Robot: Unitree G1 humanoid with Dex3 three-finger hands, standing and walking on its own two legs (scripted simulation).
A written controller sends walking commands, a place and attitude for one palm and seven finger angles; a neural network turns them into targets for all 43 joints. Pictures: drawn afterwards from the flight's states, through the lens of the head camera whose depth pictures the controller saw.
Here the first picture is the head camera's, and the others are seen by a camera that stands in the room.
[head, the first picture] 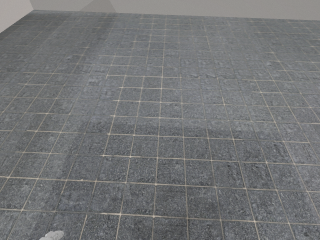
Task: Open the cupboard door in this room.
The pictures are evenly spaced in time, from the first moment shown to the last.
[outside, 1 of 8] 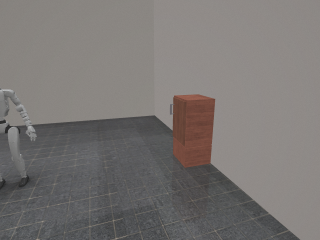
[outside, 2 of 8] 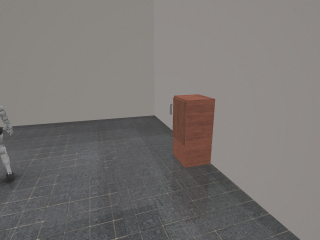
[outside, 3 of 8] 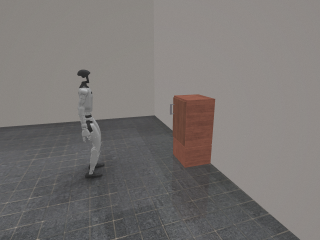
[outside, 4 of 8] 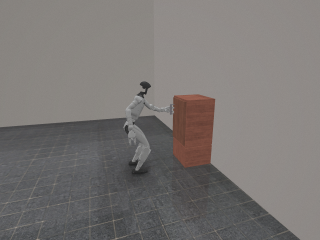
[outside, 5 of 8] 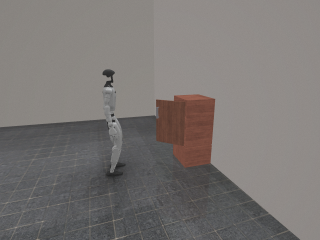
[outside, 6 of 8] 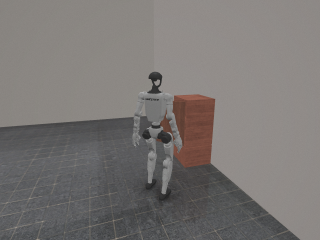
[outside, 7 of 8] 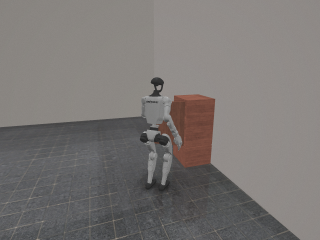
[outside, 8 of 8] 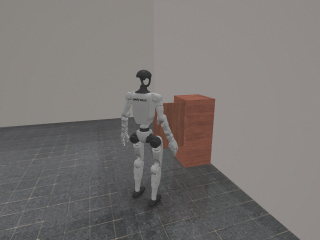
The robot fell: no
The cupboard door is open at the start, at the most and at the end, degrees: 0 91 91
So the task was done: yes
